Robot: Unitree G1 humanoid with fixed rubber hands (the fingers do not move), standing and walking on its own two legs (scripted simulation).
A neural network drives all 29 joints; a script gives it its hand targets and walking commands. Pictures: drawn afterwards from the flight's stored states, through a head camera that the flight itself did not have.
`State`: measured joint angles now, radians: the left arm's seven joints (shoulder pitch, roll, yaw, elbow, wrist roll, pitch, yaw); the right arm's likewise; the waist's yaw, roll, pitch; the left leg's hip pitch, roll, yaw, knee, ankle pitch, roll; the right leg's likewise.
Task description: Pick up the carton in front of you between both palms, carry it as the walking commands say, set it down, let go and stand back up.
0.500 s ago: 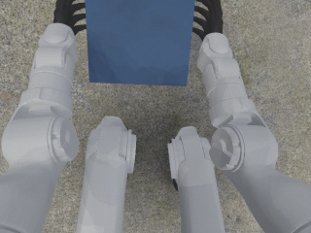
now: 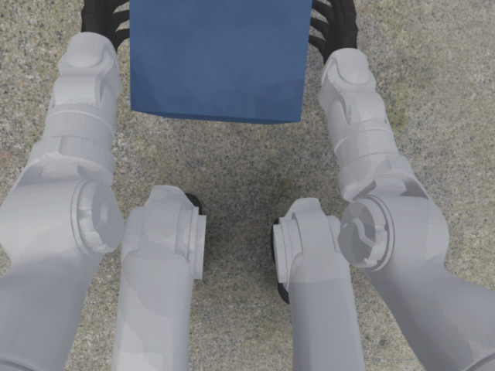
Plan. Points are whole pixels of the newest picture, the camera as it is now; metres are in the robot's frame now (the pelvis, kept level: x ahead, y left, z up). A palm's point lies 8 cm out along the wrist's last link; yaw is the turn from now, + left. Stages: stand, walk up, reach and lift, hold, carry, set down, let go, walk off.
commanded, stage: set down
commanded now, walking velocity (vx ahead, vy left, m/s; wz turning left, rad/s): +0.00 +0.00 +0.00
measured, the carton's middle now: (221, 54) +0.51 +0.08 -0.26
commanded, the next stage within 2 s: let go in 1.48 s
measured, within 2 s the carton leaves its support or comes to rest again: neither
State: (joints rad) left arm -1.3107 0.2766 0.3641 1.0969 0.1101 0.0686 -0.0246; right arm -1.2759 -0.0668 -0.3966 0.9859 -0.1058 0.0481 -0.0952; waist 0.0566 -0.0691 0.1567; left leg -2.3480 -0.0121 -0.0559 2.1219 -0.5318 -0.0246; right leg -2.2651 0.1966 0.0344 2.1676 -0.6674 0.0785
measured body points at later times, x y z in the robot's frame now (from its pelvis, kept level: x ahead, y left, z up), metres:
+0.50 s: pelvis -0.03 +0.00 -0.01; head +0.33 +0.05 +0.25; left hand +0.47 +0.29 -0.19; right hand +0.51 -0.11 -0.19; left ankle +0.11 +0.13 -0.35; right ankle +0.08 -0.12 -0.35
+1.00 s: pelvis +0.00 +0.01 +0.10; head +0.31 +0.06 +0.42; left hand +0.48 +0.29 -0.03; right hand +0.52 -0.10 -0.02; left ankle +0.11 +0.13 -0.35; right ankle +0.08 -0.12 -0.35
